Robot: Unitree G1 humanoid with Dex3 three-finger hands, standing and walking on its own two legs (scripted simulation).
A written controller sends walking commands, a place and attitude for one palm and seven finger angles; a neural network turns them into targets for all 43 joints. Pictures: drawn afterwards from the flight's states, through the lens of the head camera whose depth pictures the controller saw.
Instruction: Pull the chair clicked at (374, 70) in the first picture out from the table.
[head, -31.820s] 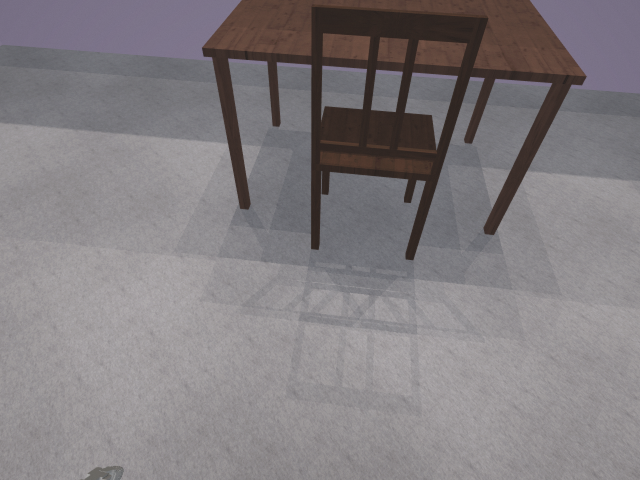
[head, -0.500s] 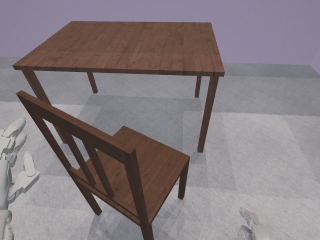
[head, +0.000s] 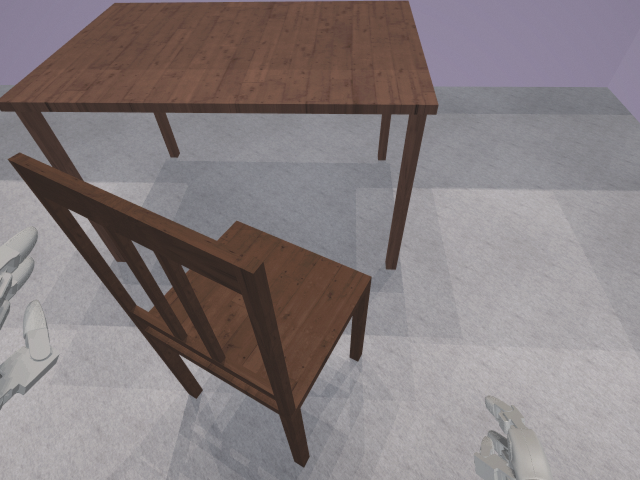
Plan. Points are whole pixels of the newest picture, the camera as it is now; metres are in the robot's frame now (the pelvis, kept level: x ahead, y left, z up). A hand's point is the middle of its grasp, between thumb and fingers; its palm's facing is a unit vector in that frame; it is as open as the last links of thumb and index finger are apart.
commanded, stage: step back with the hand held close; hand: left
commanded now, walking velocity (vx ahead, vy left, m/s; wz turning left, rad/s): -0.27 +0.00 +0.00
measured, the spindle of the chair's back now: (152, 290) +0.41 +0.33 -0.08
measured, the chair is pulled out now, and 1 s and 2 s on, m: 0.44 0.44 0.44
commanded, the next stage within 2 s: stop stepping back and stand still in 1.18 s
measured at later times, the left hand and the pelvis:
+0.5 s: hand (26, 387) +0.16 +0.26 +0.16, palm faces +0.42 -0.73 -0.54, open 7.4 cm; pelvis -0.04 -0.01 -0.01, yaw +1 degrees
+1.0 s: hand (37, 440) +0.12 +0.22 +0.17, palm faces +0.40 -0.76 -0.51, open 7.4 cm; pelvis -0.09 -0.04 -0.01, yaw -1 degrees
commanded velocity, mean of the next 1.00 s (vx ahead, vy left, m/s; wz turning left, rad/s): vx -0.35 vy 0.00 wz -0.03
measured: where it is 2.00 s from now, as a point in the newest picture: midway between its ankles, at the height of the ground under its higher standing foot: outside the picture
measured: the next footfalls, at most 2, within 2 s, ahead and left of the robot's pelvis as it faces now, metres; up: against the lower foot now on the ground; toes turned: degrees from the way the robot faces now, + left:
right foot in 0.94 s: -0.14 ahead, -0.17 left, +0.00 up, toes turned +2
left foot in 1.16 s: -0.05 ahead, +0.06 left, +0.00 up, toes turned +1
